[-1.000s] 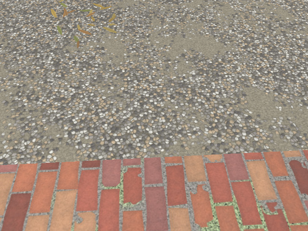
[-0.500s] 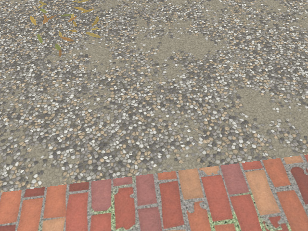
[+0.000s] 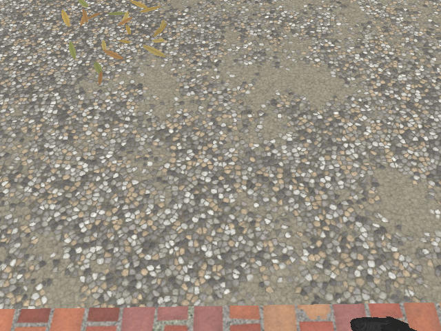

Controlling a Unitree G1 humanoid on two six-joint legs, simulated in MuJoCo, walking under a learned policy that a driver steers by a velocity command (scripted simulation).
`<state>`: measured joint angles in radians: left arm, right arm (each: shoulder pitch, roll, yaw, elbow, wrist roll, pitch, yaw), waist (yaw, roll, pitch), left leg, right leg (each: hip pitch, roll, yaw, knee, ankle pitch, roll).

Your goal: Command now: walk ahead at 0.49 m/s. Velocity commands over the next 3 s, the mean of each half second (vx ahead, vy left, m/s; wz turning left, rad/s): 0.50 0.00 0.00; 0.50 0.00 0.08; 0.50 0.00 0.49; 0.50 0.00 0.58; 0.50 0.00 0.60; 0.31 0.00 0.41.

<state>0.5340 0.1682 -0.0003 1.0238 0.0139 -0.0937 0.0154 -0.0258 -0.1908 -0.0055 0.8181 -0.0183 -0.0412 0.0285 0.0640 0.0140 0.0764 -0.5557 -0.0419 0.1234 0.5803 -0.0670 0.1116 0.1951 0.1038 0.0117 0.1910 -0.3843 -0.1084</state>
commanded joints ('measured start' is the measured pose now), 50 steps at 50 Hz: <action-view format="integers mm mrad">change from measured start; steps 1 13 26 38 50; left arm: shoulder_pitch -48 -241 -605 -209 -20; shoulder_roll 192 89 105 96 121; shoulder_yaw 38 35 28 52 43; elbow -36 -140 -257 -55 16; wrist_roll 4 25 7 -2 6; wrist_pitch -1 51 35 -14 -24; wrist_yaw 13 -44 -42 -22 2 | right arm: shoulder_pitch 346 404 576 433 24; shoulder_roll -152 -116 -136 -52 -44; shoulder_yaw -55 -46 -35 -42 -23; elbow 71 175 244 164 26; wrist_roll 1 11 -9 -19 -2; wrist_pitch -19 -73 -56 -15 -3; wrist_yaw -29 -21 -45 -8 9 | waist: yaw -217 -32 -115 -100 -24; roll -102 14 60 -64 -70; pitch -155 22 34 -57 47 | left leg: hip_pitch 432 343 687 43 -96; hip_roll -37 215 258 121 96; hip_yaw -26 -270 -192 -148 -63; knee -93 -489 -344 558 119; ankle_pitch -14 40 451 -202 95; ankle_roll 64 131 84 -42 -37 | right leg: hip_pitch -130 -777 -794 -333 -192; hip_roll -271 -214 -138 -322 -311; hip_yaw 34 -10 -87 172 -83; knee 464 869 382 -21 -80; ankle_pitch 1249 216 272 431 589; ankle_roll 10 62 30 -107 -38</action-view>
